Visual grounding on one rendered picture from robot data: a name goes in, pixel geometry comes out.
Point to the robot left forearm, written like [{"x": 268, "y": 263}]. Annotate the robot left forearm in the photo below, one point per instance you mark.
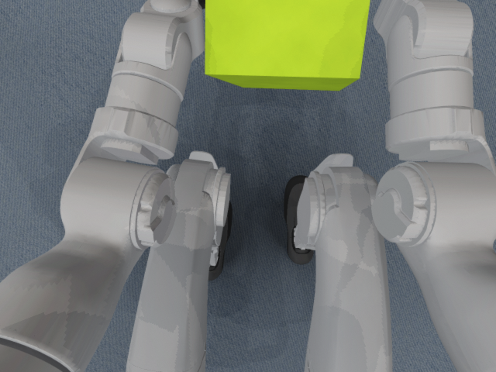
[{"x": 148, "y": 84}]

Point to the robot right forearm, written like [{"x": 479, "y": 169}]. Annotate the robot right forearm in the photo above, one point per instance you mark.
[{"x": 430, "y": 68}]

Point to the robot right shin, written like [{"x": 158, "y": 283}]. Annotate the robot right shin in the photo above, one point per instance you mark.
[{"x": 334, "y": 160}]

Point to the carton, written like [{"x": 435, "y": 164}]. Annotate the carton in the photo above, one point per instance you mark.
[{"x": 285, "y": 44}]

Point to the left robot foot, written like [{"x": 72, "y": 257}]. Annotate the left robot foot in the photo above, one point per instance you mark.
[{"x": 215, "y": 271}]

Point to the robot right upper arm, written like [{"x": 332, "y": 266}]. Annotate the robot right upper arm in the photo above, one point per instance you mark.
[{"x": 442, "y": 217}]

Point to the robot left upper arm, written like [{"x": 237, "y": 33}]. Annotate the robot left upper arm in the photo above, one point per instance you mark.
[{"x": 55, "y": 309}]

